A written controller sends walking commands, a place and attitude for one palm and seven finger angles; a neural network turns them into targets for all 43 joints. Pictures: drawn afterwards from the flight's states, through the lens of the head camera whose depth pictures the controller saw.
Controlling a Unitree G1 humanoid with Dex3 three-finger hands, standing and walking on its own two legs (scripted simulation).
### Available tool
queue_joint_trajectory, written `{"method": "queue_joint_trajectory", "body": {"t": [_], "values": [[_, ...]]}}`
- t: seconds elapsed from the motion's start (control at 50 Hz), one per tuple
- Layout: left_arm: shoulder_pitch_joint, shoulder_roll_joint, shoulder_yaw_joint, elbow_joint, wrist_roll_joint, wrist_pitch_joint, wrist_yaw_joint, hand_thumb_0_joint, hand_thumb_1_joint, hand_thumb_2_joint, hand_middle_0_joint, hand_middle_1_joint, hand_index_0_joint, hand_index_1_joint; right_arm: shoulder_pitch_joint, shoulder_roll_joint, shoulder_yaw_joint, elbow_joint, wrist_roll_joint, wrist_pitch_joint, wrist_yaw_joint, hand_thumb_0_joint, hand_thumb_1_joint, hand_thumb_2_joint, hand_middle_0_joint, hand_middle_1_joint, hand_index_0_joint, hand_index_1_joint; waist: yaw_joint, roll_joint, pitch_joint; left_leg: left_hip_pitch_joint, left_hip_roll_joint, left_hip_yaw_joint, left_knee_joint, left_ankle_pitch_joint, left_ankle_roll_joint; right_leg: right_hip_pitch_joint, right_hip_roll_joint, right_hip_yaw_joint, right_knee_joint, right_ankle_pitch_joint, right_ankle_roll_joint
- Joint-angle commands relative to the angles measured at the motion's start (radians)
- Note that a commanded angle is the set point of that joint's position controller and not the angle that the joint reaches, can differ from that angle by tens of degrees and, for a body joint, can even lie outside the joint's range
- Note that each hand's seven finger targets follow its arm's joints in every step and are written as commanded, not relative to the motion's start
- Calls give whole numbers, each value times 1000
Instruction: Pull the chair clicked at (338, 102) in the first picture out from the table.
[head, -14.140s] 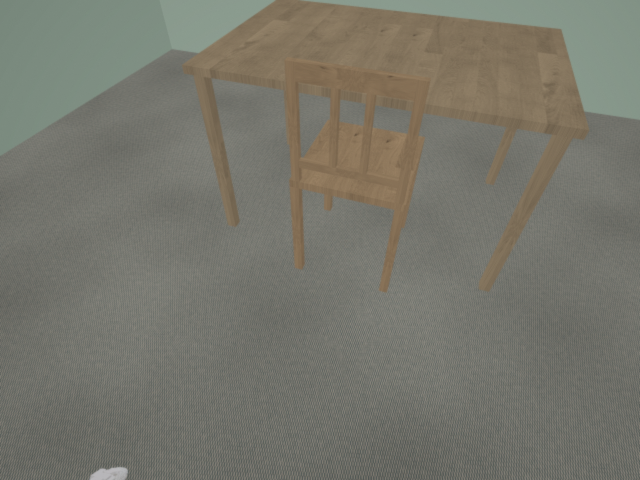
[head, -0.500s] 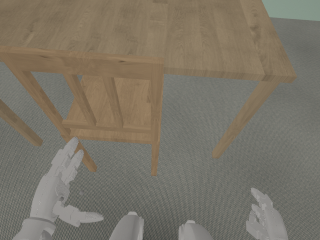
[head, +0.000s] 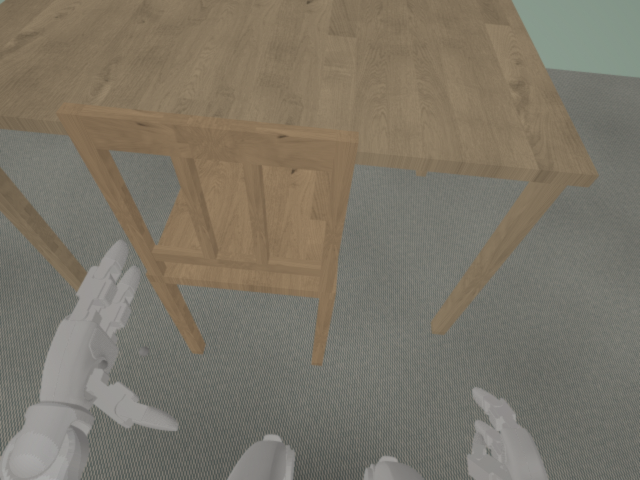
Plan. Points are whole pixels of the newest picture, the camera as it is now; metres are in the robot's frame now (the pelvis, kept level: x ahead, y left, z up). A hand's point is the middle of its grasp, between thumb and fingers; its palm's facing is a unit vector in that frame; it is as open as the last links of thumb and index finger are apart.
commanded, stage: raise the hand toward the chair's back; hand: left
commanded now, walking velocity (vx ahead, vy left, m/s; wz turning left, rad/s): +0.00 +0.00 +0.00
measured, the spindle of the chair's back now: (198, 211) +0.50 +0.23 -0.02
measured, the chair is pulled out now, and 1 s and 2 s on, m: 0.00 0.00 0.00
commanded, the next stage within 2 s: aim the fingers beside a spindle in 0.44 s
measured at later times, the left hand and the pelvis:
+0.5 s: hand (162, 357) +0.24 +0.19 +0.05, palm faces -0.03 -1.00 -0.05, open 16.9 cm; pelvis +0.01 -0.01 +0.00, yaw +0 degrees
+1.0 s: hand (192, 330) +0.28 +0.18 +0.03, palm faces -0.03 -1.00 -0.03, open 16.9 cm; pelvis +0.01 -0.02 -0.01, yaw -1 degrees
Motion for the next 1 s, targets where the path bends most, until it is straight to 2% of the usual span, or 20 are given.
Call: {"method": "queue_joint_trajectory", "body": {"t": [0.0,0.02,0.04,0.08,0.14,0.18,0.24,0.28,0.38,0.44,0.54,0.62,0.66,0.72,0.74,0.82,0.84,0.88,0.94,0.98], "values": [[-38,110,27,-159,-22,6,-54,0,-500,300,-60,-80,-60,-80,-46,-164,-75,-163,20,-64,-20,0,-900,-900,200,300,200,300,-7,51,-204,263,33,-132,-264,115,-67,30,21,17,-155,87,-36],[-41,125,35,-198,-26,10,-58,0,-500,300,-60,-80,-60,-80,-46,-165,-77,-167,21,-69,-20,0,-900,-900,200,300,200,300,-2,73,-235,286,32,-127,-260,153,-67,46,21,21,-159,105,-36],[-25,136,51,-198,-30,16,-52,0,-500,300,-60,-80,-60,-80,-47,-162,-77,-164,19,-71,-21,0,-900,-900,200,300,200,300,2,55,-234,290,34,-128,-261,174,-67,53,25,18,-161,113,-36],[-43,152,72,-265,-39,-7,-28,0,-500,300,-60,-80,-60,-80,-44,-156,-78,-162,15,-79,-18,0,-900,-900,200,300,200,300,6,71,-243,308,35,-130,-260,206,-73,54,25,17,-159,123,-37],[-50,168,106,-277,-31,-61,28,0,-500,300,-60,-80,-60,-80,-43,-150,-79,-135,3,-84,-13,0,-900,-900,200,300,200,300,7,86,-210,301,39,-135,-250,232,-84,21,27,12,-137,124,-40],[-51,129,73,-230,-16,-82,44,0,-500,300,-60,-80,-60,-80,-43,-147,-76,-129,1,-82,-6,0,-900,-900,200,300,200,300,-7,103,-152,277,42,-141,-253,174,-86,-25,24,9,-126,92,-40],[-25,112,52,-150,-2,-71,30,0,-500,300,-60,-80,-60,-80,-44,-157,-79,-130,3,-73,-1,0,-900,-900,200,300,200,300,-17,67,-135,233,41,-136,-249,115,-76,-33,24,12,-127,72,-37],[-33,102,27,-154,-8,-50,1,0,-500,300,-60,-80,-60,-80,-43,-163,-79,-145,10,-71,-1,0,-900,-900,200,300,200,300,-19,71,-157,235,38,-130,-249,102,-72,-16,22,17,-137,73,-35],[-36,146,61,-262,-27,-27,-22,0,-500,300,-60,-80,-60,-80,-37,-158,-82,-157,13,-77,-10,0,-900,-900,200,300,200,300,-3,70,-269,298,34,-110,-229,236,-63,62,25,28,-152,151,-35],[-40,156,89,-253,-30,-47,4,0,-500,300,-60,-80,-60,-80,-38,-148,-79,-138,8,-77,-13,0,-900,-900,200,300,200,300,-8,53,-225,277,33,-106,-214,254,-63,46,30,25,-147,161,-35],[-70,99,40,-156,-18,-57,3,0,-500,300,-60,-80,-60,-80,-44,-148,-73,-123,6,-73,-10,0,-900,-900,200,300,200,300,-32,41,-147,205,29,-98,-197,164,-55,-10,27,26,-140,113,-33],[-131,114,31,-123,-15,-31,-35,0,-500,300,-60,-80,-60,-80,-34,-160,-75,-131,10,-70,-15,0,-900,-900,200,300,200,300,-36,31,-192,190,24,-87,-178,154,-49,6,22,40,-142,119,-32],[-132,130,44,-156,-20,-29,-43,0,-500,300,-60,-80,-60,-80,-31,-159,-77,-138,8,-72,-18,0,-900,-900,200,300,200,300,-20,46,-259,215,22,-78,-168,215,-47,48,20,46,-135,168,-34],[-175,158,74,-206,-29,-47,-27,0,-500,300,-60,-80,-60,-80,-30,-152,-77,-131,6,-75,-19,0,-900,-900,200,300,200,300,-15,65,-298,249,23,-77,-154,283,-49,57,20,49,-124,222,-34],[-150,164,86,-202,-27,-51,-16,0,-500,300,-60,-80,-60,-80,-29,-151,-77,-127,2,-74,-17,0,-900,-900,200,300,200,300,-7,59,-302,246,26,-81,-155,303,-51,60,23,45,-117,230,-35],[-140,119,61,-149,-18,-58,13,0,-500,300,-60,-80,-60,-80,-35,-144,-78,-119,0,-65,-4,0,-900,-900,200,300,200,300,-15,68,-258,217,26,-75,-146,294,-54,26,20,39,-103,229,-34],[-113,123,74,-115,-14,-52,17,0,-500,300,-60,-80,-60,-80,-35,-146,-82,-117,-1,-59,-3,0,-900,-900,200,300,200,300,-11,38,-260,203,25,-74,-141,300,-52,32,23,40,-101,236,-33],[-97,92,40,-96,-8,-44,11,0,-500,300,-60,-80,-60,-80,-34,-147,-85,-124,2,-51,3,0,-900,-900,200,300,200,300,-14,32,-257,195,26,-67,-139,302,-53,30,20,41,-96,247,-32],[-146,72,-2,-96,-3,-34,3,0,-500,300,-60,-80,-60,-80,-32,-154,-84,-131,3,-45,2,0,-900,-900,200,300,200,300,-32,25,-241,178,28,-72,-134,256,-48,-1,20,43,-98,208,-30],[-190,80,-10,-127,0,-48,7,0,-500,300,-60,-80,-60,-80,-25,-156,-85,-132,2,-44,0,0,-900,-900,200,300,200,300,-34,25,-268,184,27,-73,-126,256,-47,4,18,48,-94,213,-30]]}}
